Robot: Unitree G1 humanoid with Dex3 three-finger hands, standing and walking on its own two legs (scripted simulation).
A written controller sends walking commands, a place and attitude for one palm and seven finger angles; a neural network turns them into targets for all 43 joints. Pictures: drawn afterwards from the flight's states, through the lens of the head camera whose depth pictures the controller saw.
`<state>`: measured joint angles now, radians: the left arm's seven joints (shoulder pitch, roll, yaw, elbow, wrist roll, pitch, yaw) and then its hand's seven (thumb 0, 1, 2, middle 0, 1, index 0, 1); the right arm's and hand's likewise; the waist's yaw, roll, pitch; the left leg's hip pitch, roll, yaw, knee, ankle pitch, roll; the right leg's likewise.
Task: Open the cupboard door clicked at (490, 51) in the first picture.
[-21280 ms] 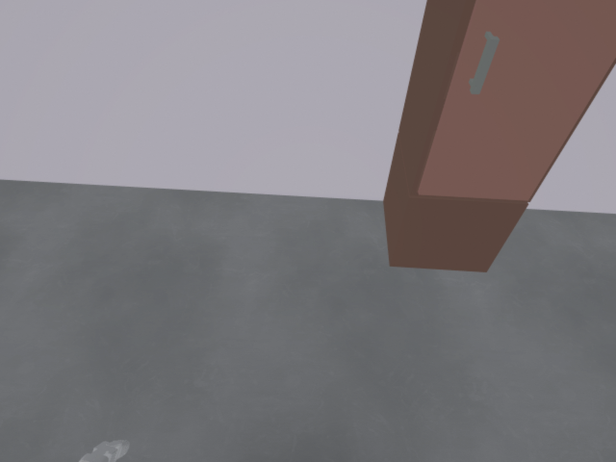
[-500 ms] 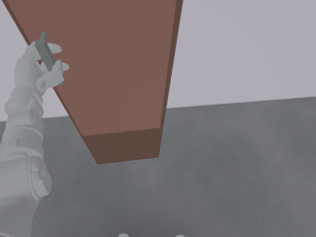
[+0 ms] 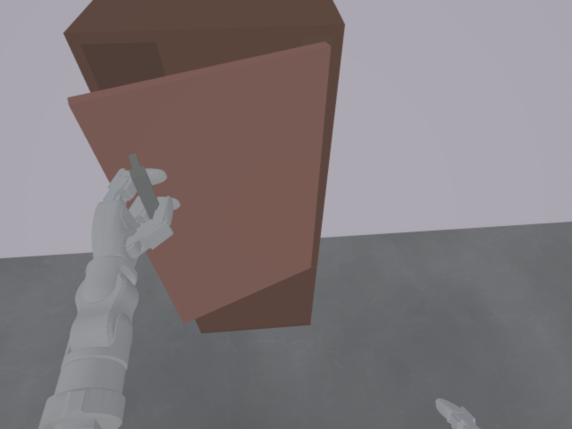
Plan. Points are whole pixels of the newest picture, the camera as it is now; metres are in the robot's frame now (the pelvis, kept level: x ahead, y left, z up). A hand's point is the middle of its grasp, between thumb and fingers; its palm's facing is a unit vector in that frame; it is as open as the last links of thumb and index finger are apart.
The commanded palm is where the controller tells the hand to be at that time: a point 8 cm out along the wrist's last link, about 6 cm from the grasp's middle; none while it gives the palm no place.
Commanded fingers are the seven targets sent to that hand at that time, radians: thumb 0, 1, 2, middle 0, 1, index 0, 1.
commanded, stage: pull the door open along its arc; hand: left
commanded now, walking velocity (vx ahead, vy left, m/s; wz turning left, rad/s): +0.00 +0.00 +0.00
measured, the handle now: (149, 197) +0.41 +0.22 +0.11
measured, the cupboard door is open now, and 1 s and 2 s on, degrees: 22 49 54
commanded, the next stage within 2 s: open thumb and fingers to let go in 0.42 s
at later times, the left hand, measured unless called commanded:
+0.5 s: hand (254, 287) +0.26 +0.05 +0.12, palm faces +0.41 -0.91 +0.00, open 6.6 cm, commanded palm +0.22 +0.09 +0.11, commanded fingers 0.00 0.90 0.90 -0.40 -1.35 -0.40 -1.35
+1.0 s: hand (248, 277) +0.28 +0.06 +0.12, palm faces +0.46 -0.89 -0.01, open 11.9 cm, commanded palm +0.23 +0.09 +0.11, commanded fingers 0.00 -0.50 0.30 -0.28 -1.05 -0.28 -1.05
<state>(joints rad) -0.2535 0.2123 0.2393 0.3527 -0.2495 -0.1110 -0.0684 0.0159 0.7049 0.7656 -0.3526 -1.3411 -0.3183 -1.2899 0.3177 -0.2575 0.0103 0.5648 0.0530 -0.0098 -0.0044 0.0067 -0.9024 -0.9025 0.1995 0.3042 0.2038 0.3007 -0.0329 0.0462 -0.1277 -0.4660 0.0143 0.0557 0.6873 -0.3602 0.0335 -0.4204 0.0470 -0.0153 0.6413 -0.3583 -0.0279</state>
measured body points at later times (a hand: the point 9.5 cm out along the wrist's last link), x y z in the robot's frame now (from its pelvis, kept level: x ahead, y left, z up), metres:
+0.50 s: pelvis -0.01 -0.04 +0.00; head -0.04 -0.06 +0.45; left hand +0.24 +0.10 +0.12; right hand +0.19 -0.23 -0.08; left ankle -0.01 +0.09 -0.72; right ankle -0.03 -0.10 -0.72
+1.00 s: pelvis -0.01 -0.04 +0.01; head -0.03 -0.07 +0.46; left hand +0.25 +0.10 +0.12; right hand +0.19 -0.24 -0.09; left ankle -0.01 +0.09 -0.72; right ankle -0.03 -0.10 -0.72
